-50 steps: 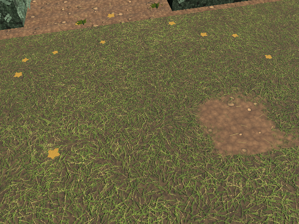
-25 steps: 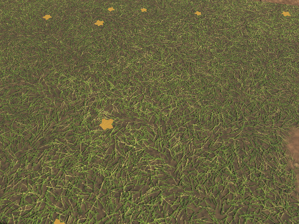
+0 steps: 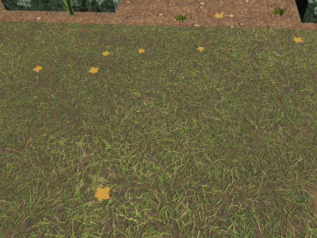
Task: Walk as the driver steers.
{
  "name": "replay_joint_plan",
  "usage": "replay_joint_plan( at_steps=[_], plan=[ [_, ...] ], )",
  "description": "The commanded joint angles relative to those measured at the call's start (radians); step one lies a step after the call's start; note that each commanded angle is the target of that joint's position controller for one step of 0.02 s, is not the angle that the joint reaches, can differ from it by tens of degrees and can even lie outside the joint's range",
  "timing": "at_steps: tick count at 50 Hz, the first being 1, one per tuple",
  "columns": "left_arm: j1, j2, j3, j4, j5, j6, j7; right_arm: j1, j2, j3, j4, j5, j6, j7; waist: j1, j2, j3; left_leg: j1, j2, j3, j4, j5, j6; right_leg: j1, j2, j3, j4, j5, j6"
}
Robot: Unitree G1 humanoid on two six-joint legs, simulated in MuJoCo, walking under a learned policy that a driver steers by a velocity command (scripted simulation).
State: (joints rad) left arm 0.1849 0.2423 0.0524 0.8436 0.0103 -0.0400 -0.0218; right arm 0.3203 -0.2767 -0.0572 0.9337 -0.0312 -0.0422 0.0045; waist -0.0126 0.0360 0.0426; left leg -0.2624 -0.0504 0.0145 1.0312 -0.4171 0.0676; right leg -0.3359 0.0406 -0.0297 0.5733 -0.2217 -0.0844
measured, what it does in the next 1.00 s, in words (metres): goes down: left foot, then right foot 0.17 m lower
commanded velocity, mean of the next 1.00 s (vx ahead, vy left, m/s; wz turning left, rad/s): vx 0.50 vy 0.00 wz -0.27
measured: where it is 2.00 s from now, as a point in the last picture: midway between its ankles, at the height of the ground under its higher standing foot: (189, 164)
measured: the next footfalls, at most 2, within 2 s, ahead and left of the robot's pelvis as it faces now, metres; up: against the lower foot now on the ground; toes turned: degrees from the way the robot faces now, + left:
left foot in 0.44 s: +0.28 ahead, +0.09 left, +0.00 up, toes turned -14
right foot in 0.90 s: +0.55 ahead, -0.19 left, -0.17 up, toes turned -18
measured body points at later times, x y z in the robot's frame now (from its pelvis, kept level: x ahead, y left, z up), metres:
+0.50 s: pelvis +0.24 +0.00 -0.02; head +0.24 +0.00 +0.43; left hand +0.36 +0.27 -0.14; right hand +0.30 -0.29 -0.12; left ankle +0.24 +0.10 -0.73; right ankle +0.09 -0.08 -0.66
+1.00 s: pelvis +0.51 -0.10 -0.16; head +0.55 -0.12 +0.28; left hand +0.70 +0.08 -0.29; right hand +0.36 -0.32 -0.30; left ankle +0.39 +0.07 -0.69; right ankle +0.51 -0.18 -0.90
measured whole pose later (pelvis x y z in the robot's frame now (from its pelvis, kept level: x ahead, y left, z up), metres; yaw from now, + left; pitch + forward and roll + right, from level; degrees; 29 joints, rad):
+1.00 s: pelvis +0.51 -0.10 -0.16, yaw -14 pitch +1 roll +0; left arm 0.13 0.18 0.02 0.88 0.04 -0.07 -0.02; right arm 0.47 -0.21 -0.04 1.00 0.00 -0.02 -0.05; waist -0.09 0.01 0.07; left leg -0.42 -0.01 -0.05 1.64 -0.66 0.10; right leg -0.28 0.03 -0.08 0.49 -0.26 -0.07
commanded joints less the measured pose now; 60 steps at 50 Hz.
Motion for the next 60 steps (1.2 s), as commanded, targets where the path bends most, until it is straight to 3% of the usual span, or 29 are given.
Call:
replay_joint_plan(
  at_steps=[1,3,7,11,13,18,21,22,23,24,25,26,27,30,32,33,37,41,44,45,46,47,48,49,50,51,53,56,60],
  plan=[
    [0.138,0.137,0.035,0.008,-0.002,0.005,0.007,-0.065,-0.080,-0.012,-0.101,0.007,-0.021,0.004,0.028,-0.076,0.017,-0.412,0.106,-0.062,0.084,0.082,-0.019,0.294,-0.279,0.467,-0.325,0.061,-0.174],
    [0.132,0.128,0.031,0.012,-0.011,-0.011,0.012,-0.049,-0.071,-0.006,-0.094,-0.010,0.004,0.005,0.001,-0.113,-0.013,-0.325,0.113,-0.047,0.002,0.119,-0.059,0.243,-0.219,0.384,-0.346,0.214,-0.153],
    [0.184,0.171,0.041,0.033,-0.033,-0.018,0.026,-0.185,-0.077,-0.005,-0.148,0.005,0.021,-0.004,0.012,-0.078,0.000,-0.297,0.102,-0.035,-0.213,0.256,-0.115,0.188,-0.166,0.315,-0.400,0.281,-0.157],
    [0.233,0.162,0.041,0.040,-0.016,-0.006,0.020,-0.275,-0.038,0.015,-0.186,-0.007,0.023,0.009,0.045,-0.117,-0.037,-0.241,0.060,0.000,-0.254,0.389,-0.113,0.185,-0.129,0.284,-0.345,0.483,-0.118],
    [0.246,0.164,0.041,0.026,0.012,-0.007,0.019,-0.247,-0.071,0.008,-0.166,-0.003,0.016,0.014,0.051,-0.131,-0.086,-0.239,0.060,-0.005,-0.119,0.468,-0.088,0.235,-0.169,0.319,-0.299,0.544,-0.134],
    [0.246,0.187,0.052,-0.014,0.014,0.003,0.034,-0.255,-0.122,-0.004,-0.179,-0.015,-0.010,0.030,0.040,-0.102,-0.055,-0.361,0.082,-0.066,-0.114,0.252,-0.048,0.369,-0.217,0.432,-0.139,0.572,-0.203],
    [0.043,0.194,0.056,-0.078,0.002,0.001,0.025,0.097,-0.130,-0.022,-0.090,-0.022,-0.024,0.022,-0.170,-0.096,-0.109,0.191,0.008,0.000,-0.314,0.188,-0.014,0.047,-0.096,0.358,0.219,0.829,-0.116],
    [-0.017,0.159,0.051,-0.098,-0.016,-0.011,0.028,0.280,-0.155,-0.037,-0.049,-0.033,-0.033,0.013,-0.278,0.010,-0.134,0.402,0.074,-0.065,-0.477,0.212,0.010,-0.137,-0.022,0.320,0.535,0.605,-0.078],
    [0.085,0.020,0.024,-0.114,-0.008,-0.020,0.037,0.217,-0.195,-0.039,-0.069,-0.023,-0.045,0.008,-0.141,0.222,-0.089,0.444,0.350,-0.382,-0.544,0.337,0.063,-0.332,0.108,0.242,0.824,-0.274,-0.049],
    [0.226,0.030,0.016,-0.099,0.005,-0.026,0.053,0.128,-0.152,-0.019,-0.117,0.014,-0.047,0.013,-0.004,0.128,-0.063,0.426,0.452,-0.561,-0.555,0.704,0.090,-0.440,0.051,0.211,0.871,-0.324,-0.046],
    [0.190,0.093,0.025,-0.091,0.024,-0.012,0.049,0.082,-0.176,-0.034,-0.127,0.014,-0.057,0.010,0.003,0.102,-0.029,0.338,0.509,-0.711,-0.672,0.518,0.194,-0.526,0.030,0.170,0.890,-0.285,-0.027],
    [0.089,0.158,0.042,-0.085,0.038,0.006,0.041,0.017,-0.125,-0.022,-0.147,0.015,-0.066,0.011,0.000,-0.051,0.069,0.215,0.463,-0.609,-0.690,0.445,0.203,-0.522,-0.020,0.200,0.821,-0.211,-0.012],
    [0.046,0.183,0.053,-0.087,0.030,0.020,0.024,-0.013,-0.110,-0.014,-0.147,0.015,-0.072,0.012,0.012,-0.042,0.114,0.127,0.403,-0.489,-0.690,0.463,0.183,-0.481,-0.032,0.209,0.749,-0.161,0.004],
    [0.010,0.118,0.040,-0.083,0.027,0.060,-0.010,0.070,-0.135,-0.021,-0.049,-0.003,-0.078,0.007,0.013,0.070,0.129,0.054,0.286,-0.245,-0.702,0.507,0.130,-0.379,-0.028,0.136,0.593,0.050,0.020],
    [-0.110,0.135,0.046,-0.110,0.015,0.045,-0.013,0.089,-0.092,-0.007,-0.036,0.004,-0.092,0.003,0.000,0.036,0.121,0.117,0.201,-0.145,-0.687,0.395,0.081,-0.439,-0.016,0.141,0.399,0.204,0.009],
    [-0.180,0.111,0.037,-0.124,0.028,0.031,-0.018,0.155,-0.082,-0.002,-0.016,0.007,-0.102,0.002,-0.039,0.049,0.108,0.161,0.199,-0.144,-0.685,0.373,0.087,-0.457,-0.001,0.108,0.341,0.291,0.003],
    [-0.174,0.039,0.001,-0.093,0.008,0.008,-0.050,0.084,-0.068,0.004,-0.017,0.018,-0.098,-0.003,0.003,0.021,0.020,-0.129,0.133,-0.058,-0.597,0.060,0.074,0.039,-0.018,0.007,0.055,0.803,-0.008],
    [-0.249,0.059,-0.015,-0.086,0.031,0.006,-0.027,0.233,-0.062,0.012,0.022,-0.024,-0.046,-0.026,-0.081,-0.024,0.087,0.080,0.142,-0.137,-0.362,0.083,0.083,-0.041,-0.057,-0.009,-0.133,0.673,0.041],
    [0.015,0.070,-0.009,0.010,0.056,-0.011,0.015,0.293,-0.079,0.002,0.068,-0.012,0.015,-0.062,0.012,-0.046,0.017,0.179,0.075,-0.109,0.156,0.361,0.096,0.187,-0.116,0.026,-0.450,0.723,0.036],
    [0.167,0.129,0.015,0.058,0.065,-0.016,0.021,0.291,-0.062,0.002,0.056,0.013,0.028,-0.059,0.075,-0.099,-0.046,-0.026,0.027,-0.087,0.445,0.116,0.083,0.444,-0.203,0.071,-0.432,0.843,0.005],
    [0.313,0.198,0.026,0.084,0.054,-0.028,0.009,0.365,0.000,0.000,0.042,0.054,0.023,-0.054,0.058,-0.228,-0.208,-0.395,-0.046,-0.057,0.784,-0.494,0.048,0.870,-0.372,0.131,0.045,1.505,-0.034],
    [0.375,0.186,0.030,0.086,0.019,-0.029,-0.004,0.407,-0.016,0.011,0.027,0.079,0.012,-0.069,0.081,-0.224,-0.337,-0.646,0.017,-0.117,0.807,-0.432,0.059,1.087,-0.503,0.237,0.179,1.482,-0.077],
    [0.362,0.158,0.035,0.074,0.012,-0.021,-0.007,0.338,-0.046,0.006,0.027,0.057,0.013,-0.073,0.113,-0.146,-0.343,-0.719,0.068,-0.093,0.806,-0.355,0.064,1.002,-0.494,0.257,0.095,1.096,-0.111],
    [0.275,0.089,0.013,0.042,0.021,-0.028,0.001,0.239,-0.065,-0.005,0.017,0.037,0.006,-0.063,0.100,-0.042,-0.238,-0.689,0.088,-0.089,0.611,-0.159,0.051,0.785,-0.423,0.201,-0.018,0.811,-0.079],
    [0.220,0.151,0.035,0.056,0.027,-0.043,0.026,0.145,-0.040,-0.005,-0.034,-0.005,0.016,-0.052,0.075,-0.210,-0.232,-0.706,0.101,-0.076,0.627,-0.035,0.030,0.633,-0.510,0.377,-0.126,0.356,-0.182],
    [0.157,0.099,0.016,0.051,0.009,-0.054,0.039,0.021,-0.063,-0.013,-0.066,-0.022,0.026,-0.029,0.030,-0.063,-0.067,-0.619,0.148,-0.093,0.388,0.057,-0.014,0.349,-0.460,0.302,-0.261,0.331,-0.163],
    [0.104,0.088,0.012,0.057,0.028,-0.072,0.041,-0.002,-0.013,-0.009,-0.076,-0.017,0.040,0.011,-0.029,-0.087,0.050,-0.432,0.159,-0.089,0.169,0.181,-0.057,0.082,-0.390,0.204,-0.319,0.395,-0.157],
    [0.041,0.065,0.009,0.050,0.005,-0.086,0.033,-0.040,0.051,0.012,-0.104,0.006,0.026,0.042,-0.071,-0.165,0.021,-0.208,0.151,-0.033,-0.140,0.394,-0.012,-0.031,-0.289,-0.001,-0.327,0.519,-0.089],
    [0.140,0.100,0.022,0.069,-0.005,-0.060,0.028,-0.179,0.022,0.010,-0.154,0.007,0.037,0.051,-0.015,-0.111,0.022,-0.205,0.102,0.061,-0.272,0.335,0.060,0.147,-0.310,-0.066,-0.307,0.509,-0.056]
  ],
)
